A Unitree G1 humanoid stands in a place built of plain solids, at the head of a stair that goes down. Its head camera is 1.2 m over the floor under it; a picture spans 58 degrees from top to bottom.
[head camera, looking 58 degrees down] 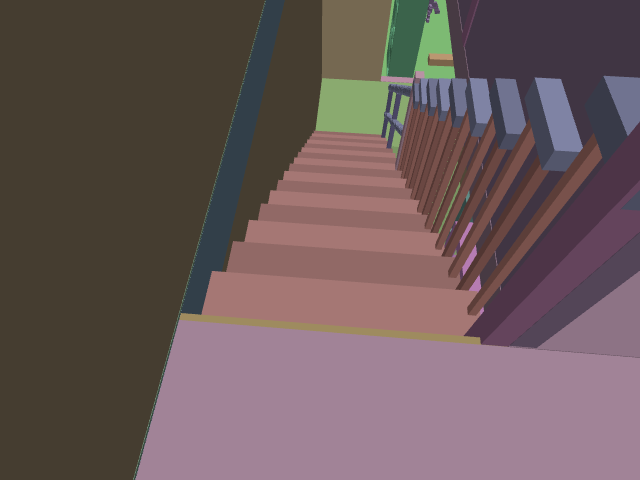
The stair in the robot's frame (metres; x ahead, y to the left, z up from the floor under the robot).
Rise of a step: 0.18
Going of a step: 0.24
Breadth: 0.95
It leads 5 degrees to the right of straight ahead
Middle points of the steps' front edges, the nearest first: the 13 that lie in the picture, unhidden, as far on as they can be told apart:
0.46 -0.06 0.00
0.70 -0.08 -0.18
0.93 -0.10 -0.37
1.17 -0.12 -0.55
1.41 -0.14 -0.74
1.65 -0.16 -0.92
1.89 -0.18 -1.10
2.13 -0.21 -1.29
2.37 -0.23 -1.47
2.61 -0.25 -1.66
2.85 -0.27 -1.84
3.09 -0.29 -2.02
3.33 -0.31 -2.21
